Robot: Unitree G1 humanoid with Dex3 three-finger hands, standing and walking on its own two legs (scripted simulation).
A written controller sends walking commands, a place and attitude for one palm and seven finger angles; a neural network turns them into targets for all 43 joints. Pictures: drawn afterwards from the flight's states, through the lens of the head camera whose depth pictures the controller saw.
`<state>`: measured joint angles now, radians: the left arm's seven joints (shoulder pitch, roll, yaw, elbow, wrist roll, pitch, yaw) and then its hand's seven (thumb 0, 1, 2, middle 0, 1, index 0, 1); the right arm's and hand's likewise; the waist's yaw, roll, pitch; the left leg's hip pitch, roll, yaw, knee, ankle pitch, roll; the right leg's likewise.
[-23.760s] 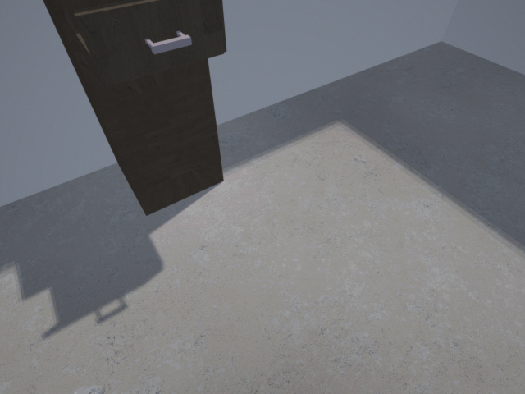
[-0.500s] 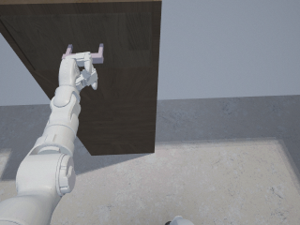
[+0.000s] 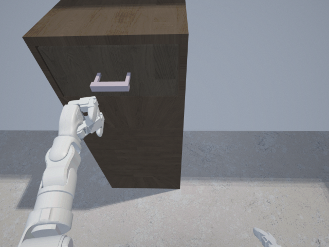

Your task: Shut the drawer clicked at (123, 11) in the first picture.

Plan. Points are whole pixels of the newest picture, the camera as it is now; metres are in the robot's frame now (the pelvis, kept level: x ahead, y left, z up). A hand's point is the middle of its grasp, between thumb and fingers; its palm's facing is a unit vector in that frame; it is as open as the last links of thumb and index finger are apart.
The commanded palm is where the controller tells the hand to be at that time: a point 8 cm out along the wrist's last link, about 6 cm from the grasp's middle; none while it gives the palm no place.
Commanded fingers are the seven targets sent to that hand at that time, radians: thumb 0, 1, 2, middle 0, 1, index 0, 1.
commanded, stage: draw the hand back to the body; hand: left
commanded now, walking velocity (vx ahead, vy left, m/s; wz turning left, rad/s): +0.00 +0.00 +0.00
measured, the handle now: (111, 81) +0.54 +0.18 +0.12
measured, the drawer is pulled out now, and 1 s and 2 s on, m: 0.00 0.00 0.00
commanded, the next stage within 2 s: step back with the hand held close in 1.06 s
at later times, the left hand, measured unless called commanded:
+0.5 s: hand (49, 164) +0.24 +0.23 +0.15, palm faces +0.31 -0.92 -0.26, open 3.2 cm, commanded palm +0.20 +0.27 +0.16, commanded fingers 0.00 0.90 0.90 -1.40 -1.60 -1.40 -1.60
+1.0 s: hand out of the picture +0.15 +0.27 +0.17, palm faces +0.47 -0.79 -0.38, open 3.2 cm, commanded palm +0.11 +0.31 +0.19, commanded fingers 0.00 0.90 0.90 -1.40 -1.60 -1.40 -1.60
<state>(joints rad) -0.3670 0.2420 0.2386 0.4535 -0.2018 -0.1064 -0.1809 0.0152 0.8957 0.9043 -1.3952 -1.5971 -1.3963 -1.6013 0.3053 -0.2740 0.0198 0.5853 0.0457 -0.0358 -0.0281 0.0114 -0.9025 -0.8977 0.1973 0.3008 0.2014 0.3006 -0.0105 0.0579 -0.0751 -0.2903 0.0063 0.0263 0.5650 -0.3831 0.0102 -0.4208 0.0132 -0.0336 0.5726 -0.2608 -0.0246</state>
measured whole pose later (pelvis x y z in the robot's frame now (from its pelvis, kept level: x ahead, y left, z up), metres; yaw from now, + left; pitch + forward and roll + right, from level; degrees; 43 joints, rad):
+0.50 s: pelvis -0.01 +0.01 +0.01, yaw +2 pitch -3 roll +0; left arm 0.14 0.27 0.14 -0.14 -0.06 -0.07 0.08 0.02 0.89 0.90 -1.40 -1.60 -1.40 -1.60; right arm 0.19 -0.23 0.05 0.62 0.00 -0.07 -0.07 0.01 -0.90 -0.90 0.20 0.30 0.20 0.30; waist 0.06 0.06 0.02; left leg -0.05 -0.02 0.01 0.41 -0.30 0.03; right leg -0.17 -0.01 -0.05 0.41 -0.19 0.00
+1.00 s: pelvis -0.01 +0.02 +0.01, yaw +2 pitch -5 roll -1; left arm 0.53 0.31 0.29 -0.45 -0.05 -0.11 0.12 0.01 0.89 0.90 -1.40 -1.60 -1.40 -1.60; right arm 0.21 -0.23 0.02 0.62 -0.01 -0.11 -0.07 0.01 -0.90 -0.90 0.20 0.30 0.20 0.30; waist 0.08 0.08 0.00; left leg -0.02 -0.02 0.01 0.43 -0.32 0.04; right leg -0.13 -0.02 -0.05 0.42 -0.20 0.01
